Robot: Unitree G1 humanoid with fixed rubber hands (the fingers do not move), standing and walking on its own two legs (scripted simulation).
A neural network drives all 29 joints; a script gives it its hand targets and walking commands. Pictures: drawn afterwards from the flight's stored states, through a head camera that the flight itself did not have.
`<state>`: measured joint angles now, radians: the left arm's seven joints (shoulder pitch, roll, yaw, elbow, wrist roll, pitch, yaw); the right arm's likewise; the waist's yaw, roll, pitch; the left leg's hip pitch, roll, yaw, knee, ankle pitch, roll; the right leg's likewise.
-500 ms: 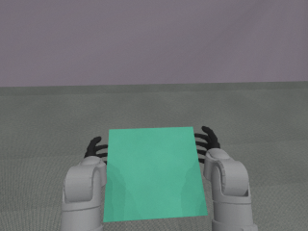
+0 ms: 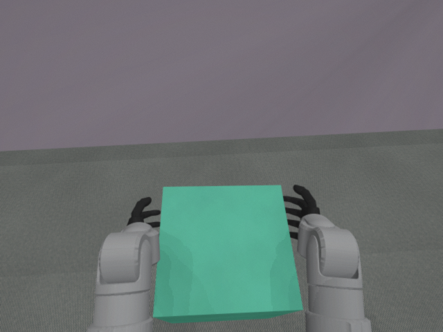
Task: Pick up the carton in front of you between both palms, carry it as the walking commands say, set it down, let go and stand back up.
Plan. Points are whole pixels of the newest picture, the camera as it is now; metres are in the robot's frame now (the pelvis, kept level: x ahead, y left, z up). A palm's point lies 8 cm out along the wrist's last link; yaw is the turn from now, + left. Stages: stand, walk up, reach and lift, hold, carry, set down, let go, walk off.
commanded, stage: carry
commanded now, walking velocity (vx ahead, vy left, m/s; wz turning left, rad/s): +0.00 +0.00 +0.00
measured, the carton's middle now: (221, 260) +0.30 +0.01 +0.00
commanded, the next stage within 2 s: none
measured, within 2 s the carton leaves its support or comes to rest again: neither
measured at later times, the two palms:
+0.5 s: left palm (157, 164) +0.47 +0.15 +0.10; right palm (284, 147) +0.48 -0.13 +0.13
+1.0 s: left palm (160, 169) +0.47 +0.15 +0.09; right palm (287, 159) +0.47 -0.14 +0.11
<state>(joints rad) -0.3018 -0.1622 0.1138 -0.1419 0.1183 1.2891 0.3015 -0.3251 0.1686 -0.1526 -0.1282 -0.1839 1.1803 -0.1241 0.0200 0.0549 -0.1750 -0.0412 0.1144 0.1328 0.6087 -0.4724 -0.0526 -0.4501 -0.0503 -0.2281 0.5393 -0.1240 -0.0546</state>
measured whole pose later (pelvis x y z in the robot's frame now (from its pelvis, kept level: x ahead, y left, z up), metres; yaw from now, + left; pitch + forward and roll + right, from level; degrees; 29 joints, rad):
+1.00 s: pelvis +0.18 +0.01 +0.01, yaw -2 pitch +3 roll +0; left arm -0.28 -0.16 0.12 -0.19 0.13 1.26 0.28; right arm -0.32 0.17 -0.11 -0.15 -0.17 1.15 -0.15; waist -0.01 -0.02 -0.10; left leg -0.39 0.03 0.23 0.52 -0.19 0.08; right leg -0.16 -0.06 -0.16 0.51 -0.41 0.01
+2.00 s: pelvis +0.16 +0.01 +0.01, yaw -3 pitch +3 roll +0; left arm -0.25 -0.15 0.18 0.17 0.30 0.73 0.04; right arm -0.18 0.14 -0.13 0.19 -0.23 0.76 -0.03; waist -0.01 0.00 -0.14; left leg -0.41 0.04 0.24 0.50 -0.14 0.09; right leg -0.22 -0.05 -0.15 0.56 -0.39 -0.01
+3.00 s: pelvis +0.16 -0.01 +0.01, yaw -2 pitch +2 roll +0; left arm -0.21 -0.14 0.17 0.14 0.24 0.70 0.05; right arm -0.19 0.14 -0.10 0.17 -0.22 0.78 -0.06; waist 0.02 -0.03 -0.09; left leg -0.42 0.06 0.21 0.52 -0.15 0.06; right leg -0.19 -0.02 -0.18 0.54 -0.39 -0.03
